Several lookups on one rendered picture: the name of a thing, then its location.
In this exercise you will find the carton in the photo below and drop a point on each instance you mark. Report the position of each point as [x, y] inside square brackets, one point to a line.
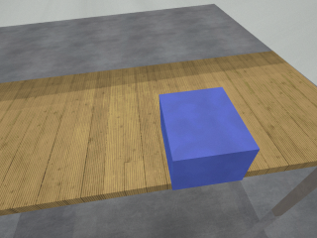
[205, 139]

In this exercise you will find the table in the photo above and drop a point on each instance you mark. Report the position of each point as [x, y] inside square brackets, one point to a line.
[97, 135]

